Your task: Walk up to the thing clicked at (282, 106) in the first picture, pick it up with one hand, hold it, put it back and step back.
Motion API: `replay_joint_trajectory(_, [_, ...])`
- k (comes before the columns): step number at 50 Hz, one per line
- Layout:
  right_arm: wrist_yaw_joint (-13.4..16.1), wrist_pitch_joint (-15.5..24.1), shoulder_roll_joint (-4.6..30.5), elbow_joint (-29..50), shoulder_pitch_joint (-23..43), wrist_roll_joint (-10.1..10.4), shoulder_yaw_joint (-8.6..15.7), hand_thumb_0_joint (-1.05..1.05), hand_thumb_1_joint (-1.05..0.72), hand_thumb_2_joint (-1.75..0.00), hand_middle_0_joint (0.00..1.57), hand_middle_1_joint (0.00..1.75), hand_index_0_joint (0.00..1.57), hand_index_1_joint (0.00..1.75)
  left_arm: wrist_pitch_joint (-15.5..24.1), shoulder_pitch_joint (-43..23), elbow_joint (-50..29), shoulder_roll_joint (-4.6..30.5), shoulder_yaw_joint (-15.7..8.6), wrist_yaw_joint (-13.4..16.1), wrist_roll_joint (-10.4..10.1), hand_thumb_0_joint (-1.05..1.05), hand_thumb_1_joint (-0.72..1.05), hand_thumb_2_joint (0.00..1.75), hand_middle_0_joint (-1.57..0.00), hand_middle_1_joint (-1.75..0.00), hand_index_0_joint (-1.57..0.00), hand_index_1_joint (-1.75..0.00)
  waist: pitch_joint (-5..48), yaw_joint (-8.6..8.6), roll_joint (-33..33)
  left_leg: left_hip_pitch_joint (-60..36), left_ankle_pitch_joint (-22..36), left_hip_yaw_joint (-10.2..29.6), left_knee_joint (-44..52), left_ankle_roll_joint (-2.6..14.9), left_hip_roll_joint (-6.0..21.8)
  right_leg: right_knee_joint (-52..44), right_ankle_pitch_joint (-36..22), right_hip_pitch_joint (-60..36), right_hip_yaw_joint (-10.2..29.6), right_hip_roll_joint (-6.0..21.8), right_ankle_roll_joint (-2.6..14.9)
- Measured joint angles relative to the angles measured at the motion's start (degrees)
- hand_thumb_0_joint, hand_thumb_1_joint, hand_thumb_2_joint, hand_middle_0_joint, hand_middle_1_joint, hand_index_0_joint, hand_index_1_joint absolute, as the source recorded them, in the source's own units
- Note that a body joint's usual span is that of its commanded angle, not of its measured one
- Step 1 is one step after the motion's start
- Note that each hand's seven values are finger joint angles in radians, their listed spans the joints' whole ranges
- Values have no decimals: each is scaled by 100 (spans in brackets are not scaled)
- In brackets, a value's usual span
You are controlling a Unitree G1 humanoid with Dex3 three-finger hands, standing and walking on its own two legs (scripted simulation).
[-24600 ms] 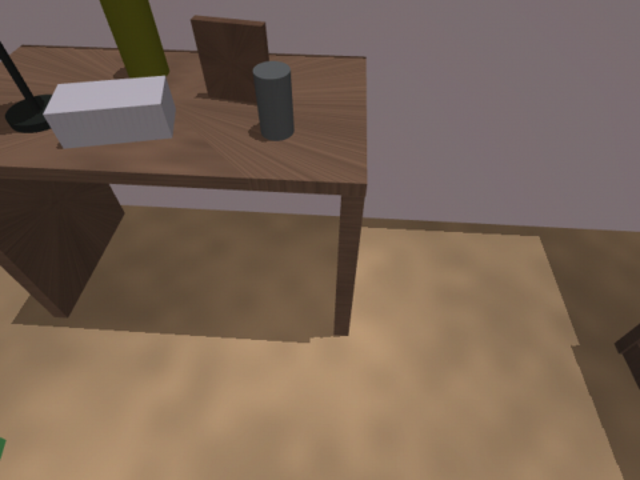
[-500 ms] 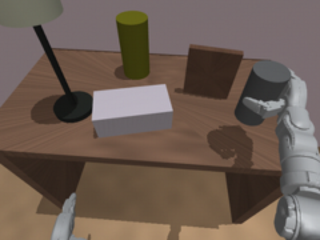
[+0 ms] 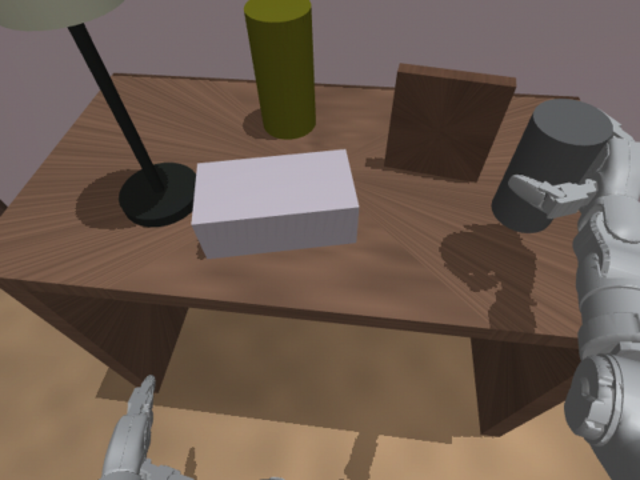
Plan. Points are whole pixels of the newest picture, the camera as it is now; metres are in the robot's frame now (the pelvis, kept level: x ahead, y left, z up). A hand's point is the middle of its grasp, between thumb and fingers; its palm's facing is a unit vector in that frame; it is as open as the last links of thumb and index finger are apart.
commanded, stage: lower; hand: right
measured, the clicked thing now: (543, 171) +0.47 -0.20 +0.13
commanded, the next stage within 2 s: loosen in 1.10 s
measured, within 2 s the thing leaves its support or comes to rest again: rests again in 1.10 s
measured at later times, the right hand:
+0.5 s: hand (540, 182) +0.49 -0.22 +0.09, palm faces +0.22 +0.98 +0.01, open 11.0 cm
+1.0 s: hand (532, 195) +0.50 -0.22 +0.06, palm faces +0.22 +0.97 +0.01, open 11.0 cm
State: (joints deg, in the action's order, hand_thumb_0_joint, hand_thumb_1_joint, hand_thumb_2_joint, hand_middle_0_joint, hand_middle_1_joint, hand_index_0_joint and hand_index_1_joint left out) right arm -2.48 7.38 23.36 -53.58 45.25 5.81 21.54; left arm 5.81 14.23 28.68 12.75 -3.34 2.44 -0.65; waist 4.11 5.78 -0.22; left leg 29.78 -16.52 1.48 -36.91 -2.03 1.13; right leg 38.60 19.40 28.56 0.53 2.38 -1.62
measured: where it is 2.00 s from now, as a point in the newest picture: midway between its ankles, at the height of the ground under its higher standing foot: outside the picture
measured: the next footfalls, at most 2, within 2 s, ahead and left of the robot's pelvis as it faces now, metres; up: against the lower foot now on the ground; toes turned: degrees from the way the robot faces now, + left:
none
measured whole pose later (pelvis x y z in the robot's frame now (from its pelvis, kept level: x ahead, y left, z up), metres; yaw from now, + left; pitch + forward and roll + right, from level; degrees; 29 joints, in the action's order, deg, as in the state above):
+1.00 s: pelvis -0.01 +0.00 -0.04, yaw +0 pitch +18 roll +2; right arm -4.4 16.2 29.9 -64.4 49.8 2.4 27.5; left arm 3.9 18.2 13.4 13.3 -1.8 0.3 1.9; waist 6.9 10.8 0.1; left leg 48.1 -21.3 0.8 -51.1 -1.9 0.0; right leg 54.4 25.0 47.7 2.0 3.2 -1.9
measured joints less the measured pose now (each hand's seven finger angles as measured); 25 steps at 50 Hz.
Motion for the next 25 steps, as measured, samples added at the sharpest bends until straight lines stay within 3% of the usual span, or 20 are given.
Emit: replay_joint_trajectory(25, [-66, 699, 414, -874, 395, -195, 328, 0, 59, -107, 69, 108, 72, 109, -21, 179, -762, 25, 83, -101, 148, -1, -54, 6, -6, -4, -4, -5, 88, 320, 76, 1024, -186, -6, -696, -7, -63, 825, 264, 1076, 43, 50, 6])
